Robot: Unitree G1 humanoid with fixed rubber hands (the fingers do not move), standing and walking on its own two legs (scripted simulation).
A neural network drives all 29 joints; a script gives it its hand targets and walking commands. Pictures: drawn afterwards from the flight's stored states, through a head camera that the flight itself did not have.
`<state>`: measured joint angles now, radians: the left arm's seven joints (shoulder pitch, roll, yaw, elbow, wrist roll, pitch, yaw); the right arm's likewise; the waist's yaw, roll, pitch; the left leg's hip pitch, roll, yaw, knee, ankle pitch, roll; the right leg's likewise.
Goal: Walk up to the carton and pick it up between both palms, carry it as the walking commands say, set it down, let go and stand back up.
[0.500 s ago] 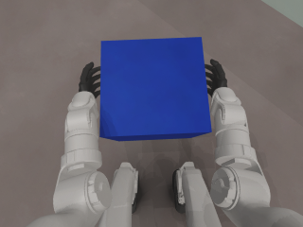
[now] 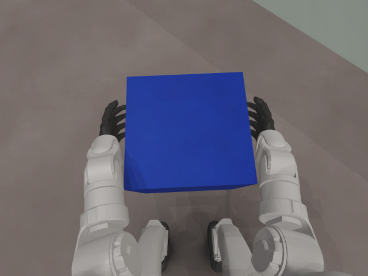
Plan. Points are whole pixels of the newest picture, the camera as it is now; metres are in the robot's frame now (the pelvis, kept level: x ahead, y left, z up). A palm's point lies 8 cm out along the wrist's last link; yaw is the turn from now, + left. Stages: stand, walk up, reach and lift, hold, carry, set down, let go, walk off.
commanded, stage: reach and lift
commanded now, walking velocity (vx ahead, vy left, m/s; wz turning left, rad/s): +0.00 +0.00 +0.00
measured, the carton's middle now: (187, 141) +0.40 +0.01 -0.11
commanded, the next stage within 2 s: none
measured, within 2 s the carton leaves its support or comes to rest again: neither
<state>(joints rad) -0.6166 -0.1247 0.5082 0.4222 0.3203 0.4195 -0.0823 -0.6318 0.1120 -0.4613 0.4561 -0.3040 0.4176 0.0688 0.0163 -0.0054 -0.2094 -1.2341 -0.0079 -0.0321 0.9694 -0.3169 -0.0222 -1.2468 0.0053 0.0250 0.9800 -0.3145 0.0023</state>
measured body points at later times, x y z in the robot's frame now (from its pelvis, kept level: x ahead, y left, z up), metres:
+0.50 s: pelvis +0.02 +0.00 +0.06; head +0.14 +0.00 +0.49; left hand +0.38 +0.18 +0.03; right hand +0.39 -0.16 +0.02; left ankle +0.06 +0.13 -0.65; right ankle +0.06 -0.12 -0.65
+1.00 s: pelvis +0.04 +0.01 +0.09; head +0.07 +0.00 +0.54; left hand +0.36 +0.18 +0.10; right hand +0.37 -0.16 +0.09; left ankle +0.06 +0.13 -0.65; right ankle +0.06 -0.12 -0.65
